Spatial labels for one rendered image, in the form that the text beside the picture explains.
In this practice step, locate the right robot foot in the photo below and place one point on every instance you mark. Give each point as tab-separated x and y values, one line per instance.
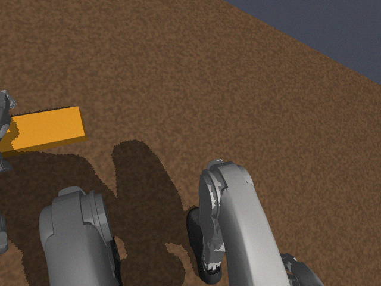
195	239

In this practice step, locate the carton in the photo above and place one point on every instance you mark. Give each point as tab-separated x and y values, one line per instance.
39	131

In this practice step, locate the right robot hand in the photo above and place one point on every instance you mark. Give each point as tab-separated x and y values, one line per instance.
302	275

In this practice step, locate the left robot foot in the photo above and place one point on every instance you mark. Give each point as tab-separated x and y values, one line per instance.
117	262

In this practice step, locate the left robot hand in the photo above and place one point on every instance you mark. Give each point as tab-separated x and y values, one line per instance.
6	102

